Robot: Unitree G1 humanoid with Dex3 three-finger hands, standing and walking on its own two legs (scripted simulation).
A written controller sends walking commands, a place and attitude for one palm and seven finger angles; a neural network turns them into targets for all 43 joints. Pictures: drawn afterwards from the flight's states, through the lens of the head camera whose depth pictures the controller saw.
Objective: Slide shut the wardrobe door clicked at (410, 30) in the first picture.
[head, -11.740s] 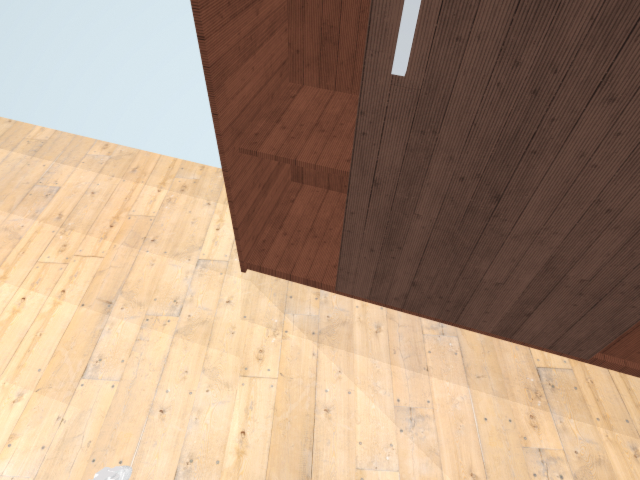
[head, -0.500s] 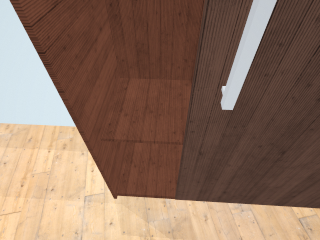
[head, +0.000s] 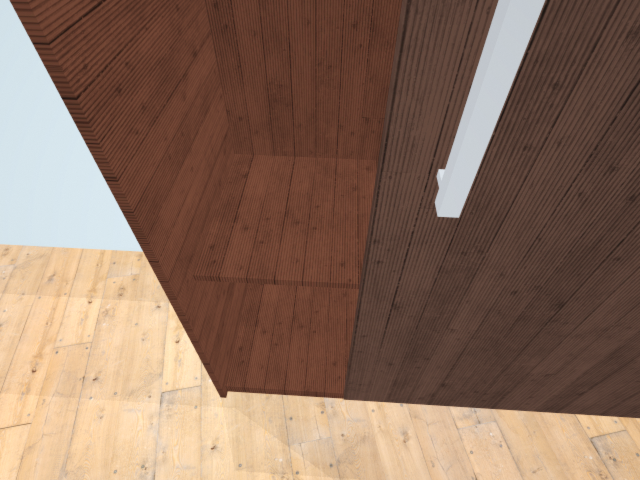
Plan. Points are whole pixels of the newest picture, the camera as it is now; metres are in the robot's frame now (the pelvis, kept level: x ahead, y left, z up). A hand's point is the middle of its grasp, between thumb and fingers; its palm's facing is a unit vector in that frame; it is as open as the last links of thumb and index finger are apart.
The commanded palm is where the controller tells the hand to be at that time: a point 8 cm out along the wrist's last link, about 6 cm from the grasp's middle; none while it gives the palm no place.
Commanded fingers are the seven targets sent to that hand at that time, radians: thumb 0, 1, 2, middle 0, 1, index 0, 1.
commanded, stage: come to a stop and stand still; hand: right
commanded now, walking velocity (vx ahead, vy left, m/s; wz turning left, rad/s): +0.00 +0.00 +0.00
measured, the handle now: (475, 102) +0.43 -0.12 +0.27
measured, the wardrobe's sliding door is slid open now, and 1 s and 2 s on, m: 0.36 0.36 0.36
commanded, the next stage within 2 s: look again from close up in 0.94 s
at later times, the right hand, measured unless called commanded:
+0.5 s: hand out of the picture -0.05 -0.18 -0.18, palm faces +0.00 +0.99 -0.14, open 7.4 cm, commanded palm none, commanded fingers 0.00 -0.90 -0.90 0.20 0.30 0.20 0.30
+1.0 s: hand out of the picture -0.07 -0.18 -0.18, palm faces +0.00 +0.99 -0.14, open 7.4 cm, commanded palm none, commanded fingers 0.00 -0.90 -0.90 0.20 0.30 0.20 0.30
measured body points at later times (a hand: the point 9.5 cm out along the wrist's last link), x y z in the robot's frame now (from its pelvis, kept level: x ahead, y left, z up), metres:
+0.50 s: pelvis -0.02 -0.02 +0.00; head -0.02 -0.04 +0.45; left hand -0.01 +0.22 -0.14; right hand -0.05 -0.23 -0.17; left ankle -0.06 +0.13 -0.73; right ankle +0.03 -0.05 -0.73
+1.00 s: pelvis -0.02 -0.03 +0.01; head -0.02 -0.05 +0.46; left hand -0.04 +0.19 -0.15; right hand -0.07 -0.24 -0.16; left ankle -0.06 +0.13 -0.73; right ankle +0.03 -0.05 -0.73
